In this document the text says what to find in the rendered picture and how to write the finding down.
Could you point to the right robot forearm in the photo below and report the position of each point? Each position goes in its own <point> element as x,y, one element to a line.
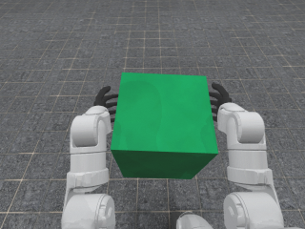
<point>246,142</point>

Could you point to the robot right thigh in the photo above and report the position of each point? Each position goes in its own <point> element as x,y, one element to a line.
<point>191,221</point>

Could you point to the right robot hand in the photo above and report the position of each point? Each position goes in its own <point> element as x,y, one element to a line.
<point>222,98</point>

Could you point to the robot right upper arm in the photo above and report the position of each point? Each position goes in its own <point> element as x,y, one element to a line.
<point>252,210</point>

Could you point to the carton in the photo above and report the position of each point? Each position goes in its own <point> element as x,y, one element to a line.
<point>163,126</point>

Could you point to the left robot forearm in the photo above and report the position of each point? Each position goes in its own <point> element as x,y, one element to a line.
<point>88,146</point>

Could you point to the left robot hand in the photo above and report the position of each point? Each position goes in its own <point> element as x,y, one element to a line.
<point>101,99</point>

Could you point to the right robot foot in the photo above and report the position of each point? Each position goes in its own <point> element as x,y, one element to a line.
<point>175,216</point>

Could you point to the robot left upper arm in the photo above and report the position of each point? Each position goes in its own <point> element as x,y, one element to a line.
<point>89,211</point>

